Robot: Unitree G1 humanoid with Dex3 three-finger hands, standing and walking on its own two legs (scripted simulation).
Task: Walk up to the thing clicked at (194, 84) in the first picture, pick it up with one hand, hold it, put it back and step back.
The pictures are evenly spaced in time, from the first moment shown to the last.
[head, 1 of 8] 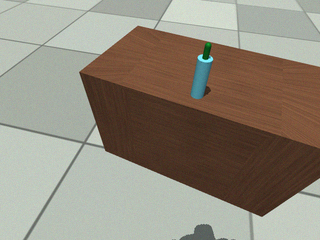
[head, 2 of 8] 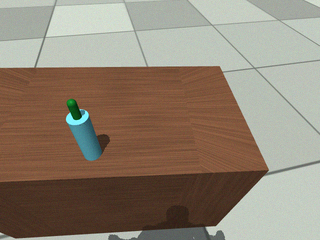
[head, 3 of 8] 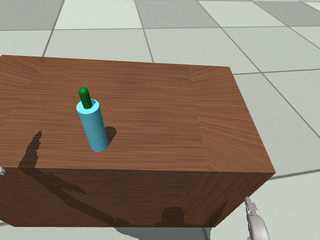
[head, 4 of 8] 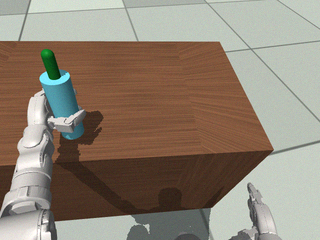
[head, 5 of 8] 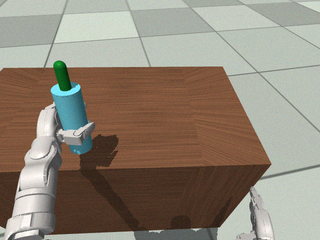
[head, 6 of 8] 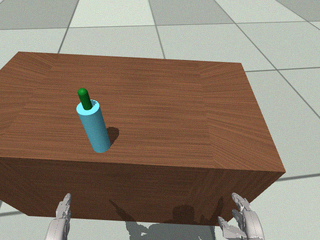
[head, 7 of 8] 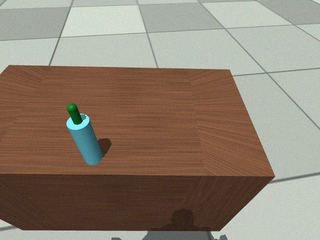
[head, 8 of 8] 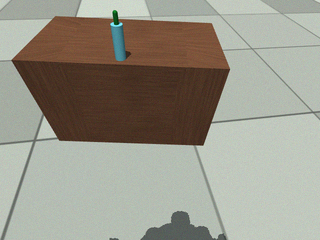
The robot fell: no
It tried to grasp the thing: yes
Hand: left
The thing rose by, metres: 0.21
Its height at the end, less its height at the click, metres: +0.00
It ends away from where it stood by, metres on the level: 0.03
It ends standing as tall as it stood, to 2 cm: yes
